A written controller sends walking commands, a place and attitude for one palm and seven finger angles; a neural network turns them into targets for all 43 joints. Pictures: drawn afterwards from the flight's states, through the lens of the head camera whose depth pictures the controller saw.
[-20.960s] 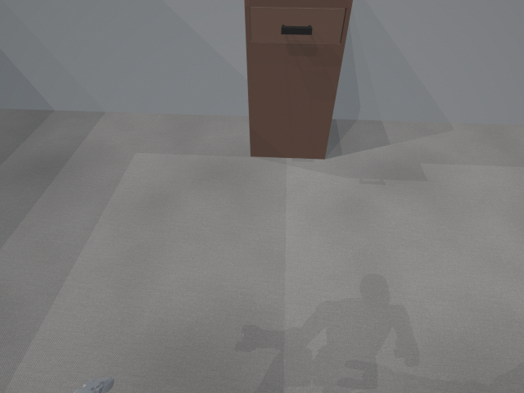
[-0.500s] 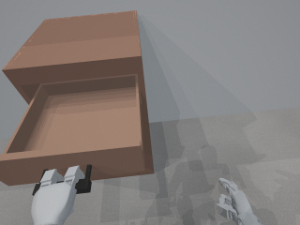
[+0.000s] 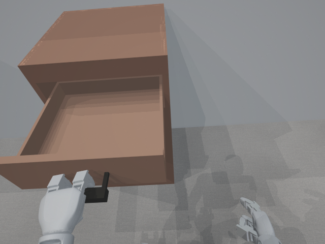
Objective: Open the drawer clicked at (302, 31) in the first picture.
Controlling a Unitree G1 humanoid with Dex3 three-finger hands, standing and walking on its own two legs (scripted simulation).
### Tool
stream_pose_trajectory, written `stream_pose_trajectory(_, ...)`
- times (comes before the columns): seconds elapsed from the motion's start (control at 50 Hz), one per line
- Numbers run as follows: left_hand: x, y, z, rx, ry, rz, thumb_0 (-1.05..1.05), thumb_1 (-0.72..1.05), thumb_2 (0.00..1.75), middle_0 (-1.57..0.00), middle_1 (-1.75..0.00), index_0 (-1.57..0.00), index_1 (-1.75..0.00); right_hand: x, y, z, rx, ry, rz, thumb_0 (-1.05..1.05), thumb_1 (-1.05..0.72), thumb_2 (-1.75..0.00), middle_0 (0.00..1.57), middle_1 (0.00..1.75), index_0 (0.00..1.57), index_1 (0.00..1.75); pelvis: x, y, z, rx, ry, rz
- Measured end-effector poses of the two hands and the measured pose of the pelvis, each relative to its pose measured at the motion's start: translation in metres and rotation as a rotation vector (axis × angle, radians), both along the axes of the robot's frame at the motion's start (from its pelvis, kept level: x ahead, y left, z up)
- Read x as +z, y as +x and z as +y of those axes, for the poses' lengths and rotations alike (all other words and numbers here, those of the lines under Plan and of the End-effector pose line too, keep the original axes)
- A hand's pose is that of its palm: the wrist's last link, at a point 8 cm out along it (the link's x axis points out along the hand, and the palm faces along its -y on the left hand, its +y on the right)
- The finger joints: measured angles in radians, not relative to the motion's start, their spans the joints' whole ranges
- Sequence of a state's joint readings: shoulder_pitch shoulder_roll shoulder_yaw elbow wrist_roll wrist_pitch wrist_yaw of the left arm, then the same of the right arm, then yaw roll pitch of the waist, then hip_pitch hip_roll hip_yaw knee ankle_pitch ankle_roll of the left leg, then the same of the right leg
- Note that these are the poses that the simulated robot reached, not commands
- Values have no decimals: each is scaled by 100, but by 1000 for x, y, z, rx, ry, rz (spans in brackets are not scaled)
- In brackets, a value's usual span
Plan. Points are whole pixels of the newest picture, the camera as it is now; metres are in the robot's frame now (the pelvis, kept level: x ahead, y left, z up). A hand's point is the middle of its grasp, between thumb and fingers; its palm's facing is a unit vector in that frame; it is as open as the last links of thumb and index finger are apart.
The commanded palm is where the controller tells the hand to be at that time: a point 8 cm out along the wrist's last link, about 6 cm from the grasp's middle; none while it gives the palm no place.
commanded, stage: open the thumb to release the handle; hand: left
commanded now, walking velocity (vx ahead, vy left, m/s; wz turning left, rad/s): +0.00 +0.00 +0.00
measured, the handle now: (81, 186) +0.24 +0.23 +0.03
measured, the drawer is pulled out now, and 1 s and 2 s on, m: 0.30 0.30 0.30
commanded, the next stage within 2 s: lift the hand off the handle in 0.34 s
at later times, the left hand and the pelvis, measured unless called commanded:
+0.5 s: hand (81, 211) +0.19 +0.22 +0.01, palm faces +0.04 -0.13 -0.99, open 13.5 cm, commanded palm +0.16 +0.21 +0.06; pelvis +0.00 +0.01 +0.00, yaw +1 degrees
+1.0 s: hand (75, 202) +0.20 +0.22 +0.04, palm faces +0.09 -0.11 -0.99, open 13.6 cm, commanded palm +0.16 +0.22 +0.10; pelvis -0.01 +0.00 +0.01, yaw +0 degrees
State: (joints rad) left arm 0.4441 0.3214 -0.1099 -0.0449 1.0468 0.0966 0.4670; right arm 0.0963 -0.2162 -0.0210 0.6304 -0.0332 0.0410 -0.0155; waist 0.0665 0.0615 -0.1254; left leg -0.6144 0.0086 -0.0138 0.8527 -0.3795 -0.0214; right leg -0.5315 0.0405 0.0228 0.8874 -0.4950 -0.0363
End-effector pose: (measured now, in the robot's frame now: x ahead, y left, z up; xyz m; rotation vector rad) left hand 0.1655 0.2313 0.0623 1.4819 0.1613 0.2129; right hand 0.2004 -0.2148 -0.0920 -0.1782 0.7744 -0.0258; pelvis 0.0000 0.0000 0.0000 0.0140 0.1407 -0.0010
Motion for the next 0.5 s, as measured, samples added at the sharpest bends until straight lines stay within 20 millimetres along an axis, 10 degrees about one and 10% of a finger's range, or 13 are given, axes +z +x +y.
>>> stream_pose_trajectory(0.5,1,0,-12,-30,-48,4,0,-43,32,-30,-120,-32,-121,11,3,10,31,2,-34,1,-91,-89,20,30,20,30,3,-3,5,10,-8,-16)
